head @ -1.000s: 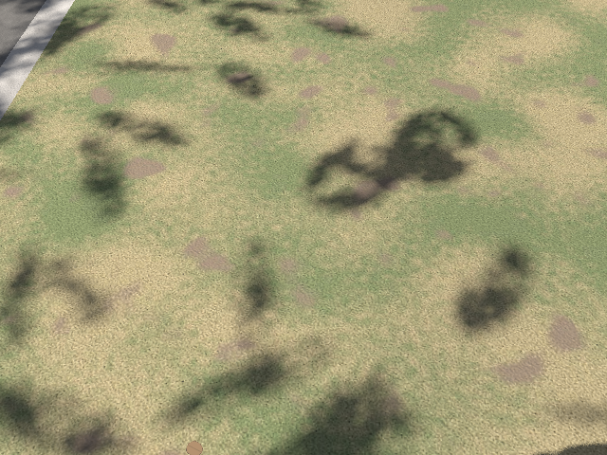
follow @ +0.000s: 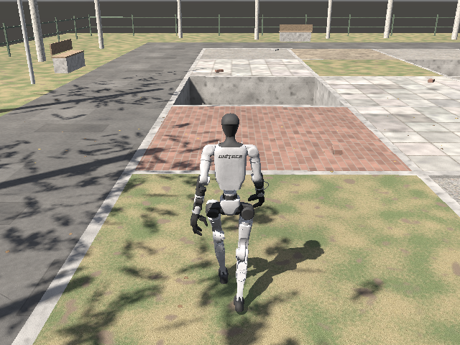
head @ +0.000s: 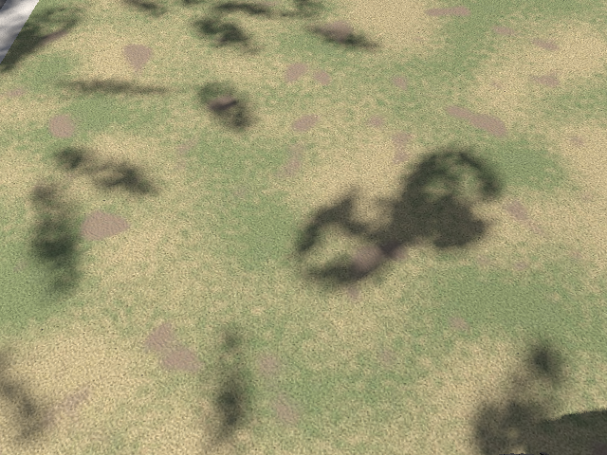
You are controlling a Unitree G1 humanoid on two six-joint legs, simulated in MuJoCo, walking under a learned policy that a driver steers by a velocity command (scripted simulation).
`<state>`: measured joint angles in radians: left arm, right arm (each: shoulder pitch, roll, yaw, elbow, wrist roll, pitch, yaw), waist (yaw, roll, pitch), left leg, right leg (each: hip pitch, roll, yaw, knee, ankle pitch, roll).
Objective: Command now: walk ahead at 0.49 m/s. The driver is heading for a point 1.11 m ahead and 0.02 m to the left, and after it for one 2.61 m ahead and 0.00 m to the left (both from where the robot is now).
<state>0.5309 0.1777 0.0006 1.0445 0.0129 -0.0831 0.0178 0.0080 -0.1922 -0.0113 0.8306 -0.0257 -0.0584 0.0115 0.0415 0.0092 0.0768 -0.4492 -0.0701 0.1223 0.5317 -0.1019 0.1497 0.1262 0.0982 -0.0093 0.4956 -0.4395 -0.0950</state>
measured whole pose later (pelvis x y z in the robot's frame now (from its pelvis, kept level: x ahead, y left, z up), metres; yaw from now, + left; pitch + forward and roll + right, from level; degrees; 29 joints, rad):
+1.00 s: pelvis +0.53 -0.04 +0.02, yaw +1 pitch +0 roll -1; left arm 0.49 0.16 0.02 1.08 0.02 -0.10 0.00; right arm 0.03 -0.19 -0.02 0.90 -0.02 -0.04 0.03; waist 0.07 0.03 0.05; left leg -0.60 0.07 0.06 0.66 -0.03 0.05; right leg 0.09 0.09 -0.08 0.17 -0.27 -0.08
